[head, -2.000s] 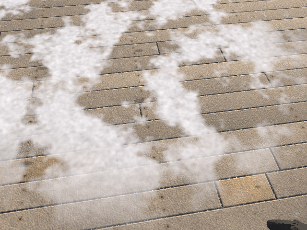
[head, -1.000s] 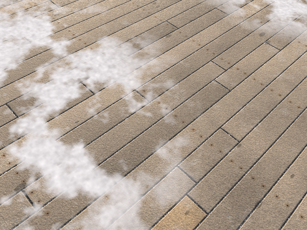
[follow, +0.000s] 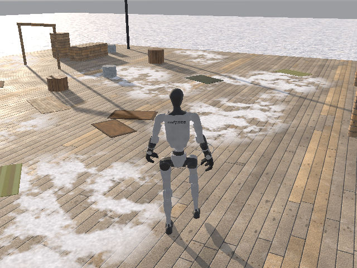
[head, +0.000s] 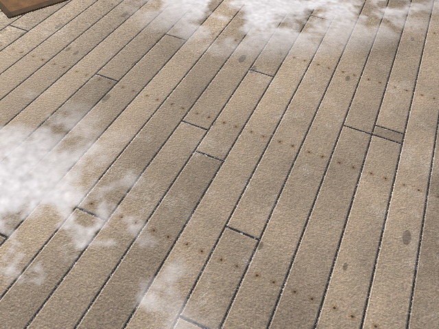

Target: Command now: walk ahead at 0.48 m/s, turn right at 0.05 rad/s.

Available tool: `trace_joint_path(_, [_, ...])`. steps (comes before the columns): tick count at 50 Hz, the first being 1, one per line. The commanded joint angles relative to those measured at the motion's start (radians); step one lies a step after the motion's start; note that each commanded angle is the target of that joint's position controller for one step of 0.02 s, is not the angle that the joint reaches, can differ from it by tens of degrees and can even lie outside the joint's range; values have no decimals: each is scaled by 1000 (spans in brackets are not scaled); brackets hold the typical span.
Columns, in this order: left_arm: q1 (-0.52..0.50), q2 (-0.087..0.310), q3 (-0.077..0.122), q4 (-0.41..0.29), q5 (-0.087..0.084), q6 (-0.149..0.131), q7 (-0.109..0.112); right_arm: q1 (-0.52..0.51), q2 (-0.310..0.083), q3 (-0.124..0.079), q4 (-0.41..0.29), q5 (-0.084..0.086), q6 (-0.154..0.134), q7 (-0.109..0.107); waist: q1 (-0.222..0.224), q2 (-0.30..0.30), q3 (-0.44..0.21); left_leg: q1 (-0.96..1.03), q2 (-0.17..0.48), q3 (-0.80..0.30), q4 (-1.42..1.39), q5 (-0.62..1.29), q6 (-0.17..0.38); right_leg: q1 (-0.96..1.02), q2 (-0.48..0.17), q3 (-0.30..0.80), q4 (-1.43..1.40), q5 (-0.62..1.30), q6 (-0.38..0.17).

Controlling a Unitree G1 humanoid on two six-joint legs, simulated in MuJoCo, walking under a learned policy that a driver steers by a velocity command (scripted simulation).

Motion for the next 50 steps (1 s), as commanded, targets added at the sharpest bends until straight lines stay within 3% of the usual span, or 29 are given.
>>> trace_joint_path(1, [-96, 21, -3, -86, 3, -22, -5, -49, -176, -39, -59, 8, -12, -12, 2, 120, 46, -5, 224, -139, -147, 275, 144, -49, -5, -15, -183, 156, 16])
trace_joint_path(5, [-229, 11, -10, -116, -10, -37, -28, 34, -197, -41, -18, 19, 1, -18, -47, 112, 75, 28, 245, -116, -142, 264, 134, 20, 32, -42, -371, 269, 2])
trace_joint_path(8, [-270, 31, -4, -136, -14, -42, -45, 59, -206, -45, 7, 24, 19, -22, -32, 118, 82, 139, 294, -126, -92, 348, 117, 12, 47, -32, -437, 203, -37])
trace_joint_path(10, [-219, 63, 10, -127, -10, -43, -48, 50, -227, -52, 10, 22, 29, -28, 12, 139, 36, 193, 301, -118, -2, 574, 97, 107, 80, -53, -454, 121, -70])
trace_joint_path(11, [-127, 91, 26, -104, -8, -41, -43, 35, -236, -54, 9, 21, 36, -31, 70, 149, -29, 192, 283, -94, 114, 748, 83, 241, 110, -80, -468, 107, -96])
trace_joint_path(12, [27, 134, 48, -61, -7, -37, -33, 26, -222, -46, 2, 16, 41, -34, 148, 137, -132, 120, 237, -58, 302, 792, 54, 473, 109, -85, -475, 140, -130])
trace_joint_path(13, [212, 205, 65, -29, 5, -28, -18, 38, -165, -23, -26, -13, 39, -37, 205, 19, -296, -109, 179, -28, 625, 466, 22, 808, -90, 136, -417, 170, -195])
trace_joint_path(14, [222, 254, 70, -11, 4, -30, -28, 190, -42, 13, -33, -3, 18, -25, 107, -249, -429, -486, -10, -77, 948, -333, -32, 1099, -303, 635, -531, -90, -354])
trace_joint_path(15, [220, 147, 46, -18, -5, -28, -25, 95, -158, -11, -24, 20, 0, -16, 165, -136, -373, -594, 35, -177, 1033, -359, -22, 1053, -274, 678, -621, -213, -312])
trace_joint_path(16, [148, 123, 34, -18, -6, -27, -21, -15, -195, -23, -64, 43, -12, -11, 155, -87, -210, -648, 83, -141, 1030, -271, -16, 917, -243, 521, -647, -165, -275])
trace_joint_path(17, [84, 117, 30, -21, -1, -26, -21, -70, -182, -19, -78, 35, -18, -14, 123, 4, -121, -621, 129, -111, 983, -181, -20, 766, -207, 418, -672, -36, -260])
trace_joint_path(18, [39, 99, 25, -22, 7, -28, -24, -90, -175, -23, -80, 17, -17, -15, 91, 25, -63, -589, 156, -103, 931, -130, -29, 652, -172, 341, -701, 69, -257])
trace_joint_path(19, [17, 81, 20, -22, 18, -33, -25, -62, -164, -24, -75, 15, -8, -13, 55, -5, -58, -527, 181, -112, 906, -93, -35, 580, -148, 293, -730, 122, -256])
trace_joint_path(22, [5, 84, 23, 5, 2, -52, -26, -38, -118, -15, -65, 10, 21, -18, 20, -19, -27, -489, 200, -93, 822, -58, -68, 474, -125, 193, -805, 173, -275])
trace_joint_path(25, [32, 112, 30, 37, 3, -52, -14, -147, -104, -8, -101, -1, 25, -21, 42, 1, 27, -552, 209, -84, 659, 90, -94, 459, -105, 119, -842, 195, -270])
trace_joint_path(28, [65, 130, 32, 59, -2, -43, -6, -254, -85, 1, -123, 1, 12, -10, 82, 6, 47, -516, 180, -56, 445, 264, -91, 467, -69, 44, -844, 194, -231])
trace_joint_path(33, [154, 161, 39, 117, -16, -21, -2, -386, -98, 0, -171, 15, -2, 15, 127, 1, 69, -515, 143, -50, 280, 285, -61, 602, -129, 54, -795, 167, -211])
trace_joint_path(36, [152, 175, 46, 136, -18, -3, 7, -365, -124, -10, -176, 12, -6, 26, 94, -17, 48, -469, 121, -41, 235, 170, -20, 693, -166, 69, -716, 275, -183])
trace_joint_path(37, [135, 181, 47, 137, -17, 3, 9, -307, -141, -19, -163, 10, -8, 25, 57, -27, 13, -380, 96, -15, 216, 143, -2, 700, -152, 54, -646, 409, -168])
trace_joint_path(38, [124, 168, 41, 136, -14, 9, 11, -178, -175, -41, -124, 7, -7, 18, -9, -13, -68, -200, 63, 16, 198, 147, 25, 672, -105, 15, -489, 537, -143])
trace_joint_path(39, [133, 122, 20, 120, 4, 9, 15, -7, -236, -63, -86, 2, -4, 8, -75, 44, -209, 83, 161, -82, 243, 188, 74, 525, -51, -28, -234, 409, -107])
trace_joint_path(40, [265, 10, -15, 97, 7, -10, 6, 74, -341, -88, -70, -8, 4, 5, -31, 294, -350, 471, 409, -540, 189, 11, 241, 105, 120, -66, 162, -79, -26])
trace_joint_path(41, [226, 61, -7, 113, -5, -31, 1, 103, -254, -66, -67, 5, 7, 9, -68, 293, -394, 492, 436, -771, 29, -163, 256, -33, 142, 74, 291, -416, -27])
trace_joint_path(42, [132, 140, 17, 87, -35, -41, -5, 27, -211, -48, -74, 7, 5, 9, -60, 214, -228, 371, 410, -637, 7, -228, 203, -122, 80, 80, 340, -359, -42])
trace_joint_path(43, [65, 136, 14, 68, -36, -44, -2, -47, -188, -40, -87, 4, 6, 8, -33, 146, -128, 225, 372, -514, -9, -168, 175, -115, 27, 44, 303, -268, -50])
trace_joint_path(44, [37, 125, 15, 63, -19, -41, 1, -99, -160, -32, -90, -3, 4, 10, -5, 116, -57, 96, 335, -425, -39, -76, 168, -85, -5, 31, 242, -197, -45])
trace_joint_path(45, [54, 114, 19, 69, -10, -32, 4, -130, -137, -25, -94, -13, -2, 12, 29, 141, -36, 11, 301, -361, -67, 5, 156, -17, -36, 41, 192, -141, -41])
trace_joint_path(48, [77, 73, 13, 77, 7, -12, 11, -131, -146, -29, -80, -3, -15, 13, 63, 140, -26, -79, 257, -277, -122, 161, 182, 49, -38, 22, 111, -74, -10])
trace_joint_path(50, [3, 64, 11, 48, 14, -11, 15, -102, -168, -38, -63, 2, -15, 1, 52, 114, 3, -74, 253, -249, -142, 220, 195, -1, -36, 23, -3, 4, 16])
